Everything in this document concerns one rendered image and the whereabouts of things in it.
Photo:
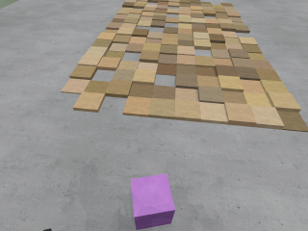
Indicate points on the carton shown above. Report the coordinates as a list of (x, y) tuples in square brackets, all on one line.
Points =
[(152, 201)]

